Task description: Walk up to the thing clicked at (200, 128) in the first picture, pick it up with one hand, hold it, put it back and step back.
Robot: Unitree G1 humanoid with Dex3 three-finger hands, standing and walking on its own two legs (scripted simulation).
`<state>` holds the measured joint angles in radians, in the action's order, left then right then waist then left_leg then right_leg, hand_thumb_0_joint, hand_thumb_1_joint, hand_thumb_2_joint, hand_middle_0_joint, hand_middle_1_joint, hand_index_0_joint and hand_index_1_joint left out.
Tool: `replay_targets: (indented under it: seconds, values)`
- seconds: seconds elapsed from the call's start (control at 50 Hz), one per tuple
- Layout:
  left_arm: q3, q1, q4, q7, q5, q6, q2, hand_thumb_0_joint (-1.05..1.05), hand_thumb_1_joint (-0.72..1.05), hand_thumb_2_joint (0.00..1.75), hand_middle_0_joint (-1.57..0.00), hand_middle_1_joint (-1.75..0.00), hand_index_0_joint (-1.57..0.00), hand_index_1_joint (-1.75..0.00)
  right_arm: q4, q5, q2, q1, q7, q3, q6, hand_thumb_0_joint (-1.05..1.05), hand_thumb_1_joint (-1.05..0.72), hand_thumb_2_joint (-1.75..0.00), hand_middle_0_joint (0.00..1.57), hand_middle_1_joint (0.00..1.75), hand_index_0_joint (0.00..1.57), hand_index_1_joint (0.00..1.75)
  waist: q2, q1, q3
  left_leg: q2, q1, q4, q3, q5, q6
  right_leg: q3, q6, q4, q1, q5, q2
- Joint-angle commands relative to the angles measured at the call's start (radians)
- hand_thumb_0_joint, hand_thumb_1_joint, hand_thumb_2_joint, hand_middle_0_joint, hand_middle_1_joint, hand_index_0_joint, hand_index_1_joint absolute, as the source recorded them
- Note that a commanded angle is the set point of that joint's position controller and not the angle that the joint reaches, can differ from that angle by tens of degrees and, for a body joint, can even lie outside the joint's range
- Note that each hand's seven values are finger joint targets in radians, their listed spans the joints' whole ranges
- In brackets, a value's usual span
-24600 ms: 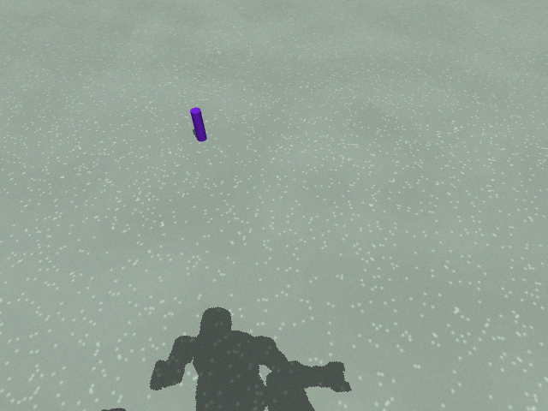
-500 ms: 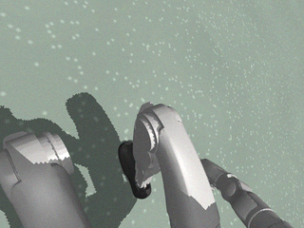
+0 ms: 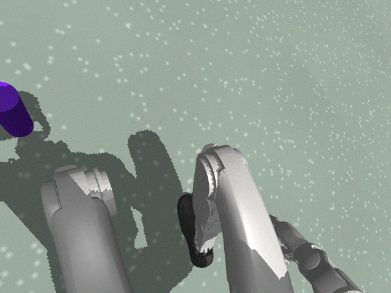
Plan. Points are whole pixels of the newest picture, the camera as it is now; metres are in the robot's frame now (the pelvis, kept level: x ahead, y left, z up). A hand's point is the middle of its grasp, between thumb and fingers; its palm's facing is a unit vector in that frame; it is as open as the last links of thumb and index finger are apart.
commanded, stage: rise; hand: left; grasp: from the side
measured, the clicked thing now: (11, 113) +0.45 +0.30 -0.22
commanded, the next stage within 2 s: home in 0.02 s
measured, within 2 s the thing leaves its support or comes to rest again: neither
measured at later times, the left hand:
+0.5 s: hand out of the picture +0.33 +0.39 +0.03, palm faces +0.31 -0.80 -0.52, open 17.3 cm
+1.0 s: hand out of the picture +0.25 +0.27 +0.24, palm faces +0.35 -0.86 -0.38, open 17.3 cm
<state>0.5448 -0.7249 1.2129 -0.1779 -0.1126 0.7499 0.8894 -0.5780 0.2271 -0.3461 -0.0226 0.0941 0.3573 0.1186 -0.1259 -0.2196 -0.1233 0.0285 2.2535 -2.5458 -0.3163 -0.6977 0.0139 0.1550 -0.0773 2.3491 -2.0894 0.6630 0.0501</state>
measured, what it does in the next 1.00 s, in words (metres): rises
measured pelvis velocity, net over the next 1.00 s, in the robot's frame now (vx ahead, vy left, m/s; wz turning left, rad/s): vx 0.07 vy -0.01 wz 0.23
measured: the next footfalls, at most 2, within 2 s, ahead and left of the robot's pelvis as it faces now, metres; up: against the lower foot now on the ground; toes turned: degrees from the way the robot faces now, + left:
none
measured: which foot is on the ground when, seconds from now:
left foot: down 0.00-1.00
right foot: down 0.00-1.00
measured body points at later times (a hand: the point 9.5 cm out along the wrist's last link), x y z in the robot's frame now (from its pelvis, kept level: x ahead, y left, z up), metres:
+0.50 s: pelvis +0.01 -0.01 +0.10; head +0.21 +0.06 +0.50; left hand +0.31 +0.43 +0.07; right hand +0.18 -0.25 -0.03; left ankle +0.08 +0.13 -0.28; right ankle +0.13 -0.14 -0.28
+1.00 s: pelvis +0.07 -0.01 +0.33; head +0.16 +0.03 +0.77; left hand +0.23 +0.32 +0.26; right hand +0.29 -0.22 +0.24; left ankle +0.07 +0.13 -0.28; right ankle +0.13 -0.14 -0.28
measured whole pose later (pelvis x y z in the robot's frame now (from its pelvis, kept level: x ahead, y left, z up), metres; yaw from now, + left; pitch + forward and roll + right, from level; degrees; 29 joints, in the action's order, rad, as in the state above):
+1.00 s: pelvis +0.07 -0.01 +0.33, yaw +13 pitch +21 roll -3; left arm 0.13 0.13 0.31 0.15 -0.01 -0.17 0.30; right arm -0.50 -0.04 -0.23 0.19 -0.13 0.00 0.02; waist 0.01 -0.04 0.16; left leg 0.07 1.16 -1.36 -0.06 -0.57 0.04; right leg 0.05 -0.02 1.32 -1.11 0.58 -0.02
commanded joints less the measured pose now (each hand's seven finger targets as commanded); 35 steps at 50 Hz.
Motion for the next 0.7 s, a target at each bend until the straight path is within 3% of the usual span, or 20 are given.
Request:
replay_targets:
  seconds: [0.0, 0.02, 0.04, 0.06, 0.1, 0.14, 0.16, 0.18, 0.22, 0.28, 0.3, 0.32, 0.36, 0.4, 0.44, 0.46, 0.48, 0.5, 0.56, 0.68]
  values:
    - [0.052, -0.263, -0.226, 0.035, 0.133, -0.079, 0.293, 0.00, -0.50, 0.06, -0.06, -0.07, -0.06, -0.07, 0.015, -0.060, -0.277, 0.126, -0.019, -0.183, 0.029, 0.00, -0.92, -0.91, 0.20, 0.30, 0.20, 0.30, 0.511, 0.003, 0.668, 0.039, -0.521, 0.385, 0.124, 0.176, 0.000, 0.088, 0.102, -0.190, 0.182, -0.185, 0.021]
    - [0.015, -0.224, -0.170, 0.036, 0.137, -0.113, 0.222, 0.00, -0.51, 0.07, -0.07, -0.09, -0.06, -0.08, 0.033, -0.076, -0.284, 0.130, -0.018, -0.206, 0.034, 0.00, -0.92, -0.91, 0.20, 0.30, 0.20, 0.30, 0.518, -0.006, 0.698, 0.039, -0.552, 0.415, 0.119, 0.156, 0.002, 0.090, 0.107, -0.190, 0.157, -0.165, 0.016]
    - [0.023, -0.247, -0.196, 0.043, 0.147, -0.135, 0.227, 0.00, -0.52, 0.08, -0.07, -0.08, -0.06, -0.09, 0.031, -0.086, -0.284, 0.139, -0.017, -0.218, 0.041, 0.00, -0.92, -0.91, 0.20, 0.30, 0.20, 0.30, 0.515, -0.005, 0.670, 0.039, -0.542, 0.434, 0.117, 0.125, 0.002, 0.090, 0.106, -0.197, 0.139, -0.144, 0.014]
    - [0.044, -0.230, -0.206, 0.054, 0.162, -0.161, 0.254, 0.00, -0.55, 0.08, -0.08, -0.09, -0.07, -0.09, 0.037, -0.093, -0.279, 0.135, -0.016, -0.229, 0.046, 0.00, -0.94, -0.92, 0.20, 0.30, 0.20, 0.30, 0.523, 0.013, 0.669, 0.036, -0.530, 0.451, 0.127, 0.091, 0.000, 0.080, 0.108, -0.201, 0.137, -0.116, 0.011]
    - [0.116, -0.298, -0.324, 0.082, 0.195, -0.204, 0.408, 0.00, -0.57, 0.08, -0.09, -0.10, -0.09, -0.10, 0.027, -0.110, -0.271, 0.168, -0.022, -0.249, 0.056, 0.00, -0.98, -0.93, 0.20, 0.30, 0.20, 0.30, 0.568, 0.052, 0.739, 0.037, -0.569, 0.472, 0.141, 0.085, 0.002, 0.057, 0.112, -0.202, 0.141, -0.103, 0.008]
    - [0.118, -0.298, -0.408, 0.095, 0.212, -0.247, 0.418, 0.00, -0.49, 0.09, -0.06, -0.06, -0.06, -0.07, 0.027, -0.121, -0.250, 0.185, -0.025, -0.272, 0.068, 0.00, -0.90, -0.90, 0.20, 0.30, 0.20, 0.30, 0.595, 0.071, 0.793, 0.029, -0.595, 0.484, 0.172, 0.073, -0.002, 0.030, 0.116, -0.224, 0.156, -0.087, 0.005]
    - [0.118, -0.229, -0.409, 0.102, 0.216, -0.277, 0.396, 0.00, -0.49, 0.09, -0.06, -0.06, -0.06, -0.07, 0.027, -0.129, -0.242, 0.192, -0.027, -0.282, 0.071, 0.00, -0.90, -0.90, 0.20, 0.30, 0.20, 0.30, 0.593, 0.087, 0.784, 0.026, -0.594, 0.504, 0.182, 0.068, -0.002, 0.022, 0.117, -0.234, 0.159, -0.082, 0.004]
    - [0.093, -0.147, -0.367, 0.107, 0.217, -0.310, 0.330, 0.00, -0.51, 0.08, -0.05, -0.06, -0.05, -0.06, 0.030, -0.138, -0.237, 0.189, -0.027, -0.293, 0.071, 0.00, -0.90, -0.90, 0.20, 0.30, 0.20, 0.30, 0.578, 0.097, 0.761, 0.024, -0.593, 0.529, 0.186, 0.062, 0.000, 0.017, 0.118, -0.241, 0.147, -0.077, 0.000]
    - [0.071, -0.142, -0.422, 0.123, 0.220, -0.357, 0.267, 0.00, -0.52, 0.07, -0.05, -0.06, -0.05, -0.06, 0.023, -0.153, -0.218, 0.212, -0.031, -0.322, 0.072, 0.00, -0.90, -0.90, 0.20, 0.30, 0.20, 0.30, 0.560, 0.109, 0.797, 0.019, -0.617, 0.556, 0.201, 0.074, -0.003, 0.003, 0.120, -0.275, 0.148, -0.083, -0.001]
    - [-0.008, -0.049, -0.479, 0.131, 0.215, -0.432, 0.135, 0.00, -0.52, 0.07, -0.05, -0.06, -0.05, -0.06, 0.038, -0.182, -0.203, 0.222, -0.038, -0.370, 0.072, 0.00, -0.90, -0.90, 0.20, 0.30, 0.20, 0.30, 0.503, 0.115, 0.819, 0.015, -0.639, 0.607, 0.211, 0.075, -0.009, -0.015, 0.123, -0.332, 0.147, -0.078, -0.007]
    - [-0.045, 0.056, -0.444, 0.133, 0.209, -0.465, 0.045, 0.00, -0.53, 0.07, -0.05, -0.06, -0.05, -0.06, 0.049, -0.190, -0.191, 0.233, -0.041, -0.381, 0.069, 0.00, -0.90, -0.90, 0.20, 0.30, 0.20, 0.30, 0.431, 0.106, 0.823, 0.011, -0.636, 0.608, 0.214, 0.098, -0.016, -0.017, 0.118, -0.370, 0.183, -0.096, -0.009]
    - [-0.054, 0.012, -0.557, 0.138, 0.204, -0.480, 0.058, 0.00, -0.53, 0.07, -0.05, -0.06, -0.05, -0.06, 0.051, -0.199, -0.193, 0.235, -0.045, -0.394, 0.066, 0.00, -0.90, -0.90, 0.20, 0.30, 0.20, 0.30, 0.416, 0.110, 0.843, 0.011, -0.649, 0.630, 0.214, 0.081, -0.020, -0.021, 0.119, -0.394, 0.190, -0.081, -0.009]
    - [-0.085, 0.113, -0.627, 0.151, 0.194, -0.527, 0.012, 0.00, -0.54, 0.06, -0.05, -0.06, -0.05, -0.06, 0.071, -0.217, -0.186, 0.239, -0.053, -0.415, 0.062, 0.00, -0.90, -0.90, 0.20, 0.30, 0.20, 0.30, 0.346, 0.121, 0.852, 0.007, -0.658, 0.671, 0.220, 0.064, -0.029, -0.034, 0.113, -0.467, 0.264, -0.071, -0.011]
    - [-0.075, 0.146, -0.763, 0.168, 0.187, -0.562, 0.031, 0.00, -0.53, 0.07, -0.05, -0.06, -0.05, -0.06, 0.083, -0.232, -0.179, 0.239, -0.062, -0.429, 0.058, 0.00, -0.90, -0.90, 0.20, 0.30, 0.20, 0.30, 0.315, 0.146, 0.887, 0.007, -0.713, 0.729, 0.219, 0.053, -0.032, -0.046, 0.109, -0.524, 0.329, -0.063, -0.015]
    - [-0.080, 0.341, -0.817, 0.187, 0.174, -0.609, -0.013, 0.00, -0.53, 0.07, -0.05, -0.06, -0.05, -0.06, 0.125, -0.251, -0.160, 0.230, -0.076, -0.437, 0.054, 0.00, -0.90, -0.90, 0.20, 0.30, 0.20, 0.30, 0.257, 0.173, 0.927, 0.007, -0.764, 0.780, 0.228, 0.085, -0.037, -0.063, 0.103, -0.589, 0.437, -0.088, -0.019]
    - [-0.069, 0.324, -0.944, 0.200, 0.170, -0.622, 0.014, 0.00, -0.51, 0.08, -0.06, -0.06, -0.05, -0.06, 0.137, -0.258, -0.149, 0.232, -0.085, -0.439, 0.051, 0.00, -0.90, -0.90, 0.20, 0.30, 0.20, 0.30, 0.267, 0.181, 0.969, 0.008, -0.801, 0.807, 0.232, 0.100, -0.037, -0.072, 0.103, -0.614, 0.492, -0.100, -0.020]
    - [-0.058, 0.374, -0.959, 0.213, 0.164, -0.639, 0.012, 0.00, -0.46, 0.11, -0.06, -0.07, -0.06, -0.07, 0.149, -0.264, -0.139, 0.222, -0.095, -0.437, 0.047, 0.00, -0.90, -0.90, 0.20, 0.30, 0.20, 0.30, 0.251, 0.191, 0.953, 0.007, -0.812, 0.837, 0.236, 0.087, -0.038, -0.082, 0.099, -0.649, 0.537, -0.087, -0.022]
    - [-0.079, 0.413, -0.949, 0.221, 0.163, -0.660, -0.030, 0.00, -0.47, 0.10, -0.06, -0.07, -0.06, -0.07, 0.156, -0.269, -0.129, 0.212, -0.106, -0.433, 0.041, 0.00, -0.90, -0.90, 0.20, 0.30, 0.20, 0.30, 0.245, 0.182, 0.915, 0.008, -0.832, 0.866, 0.236, 0.083, -0.038, -0.088, 0.099, -0.674, 0.554, -0.088, -0.025]
    - [-0.066, 0.418, -1.018, 0.255, 0.163, -0.690, -0.030, 0.00, -0.49, 0.09, -0.06, -0.06, -0.06, -0.06, 0.153, -0.273, -0.099, 0.206, -0.137, -0.430, 0.018, 0.00, -0.90, -0.90, 0.20, 0.30, 0.20, 0.30, 0.278, 0.183, 0.876, 0.009, -0.904, 0.940, 0.246, 0.100, -0.036, -0.109, 0.098, -0.747, 0.639, -0.102, -0.030]
    - [-0.179, 0.587, -0.994, 0.295, 0.146, -0.748, -0.223, 0.00, -0.51, 0.08, -0.05, -0.06, -0.05, -0.06, 0.156, -0.270, -0.048, 0.212, -0.186, -0.419, -0.041, 0.00, -0.89, -0.90, 0.20, 0.30, 0.20, 0.30, 0.256, 0.170, 0.780, 0.002, -1.033, 1.059, 0.292, 0.217, -0.038, -0.134, 0.097, -0.926, 0.834, -0.197, -0.036]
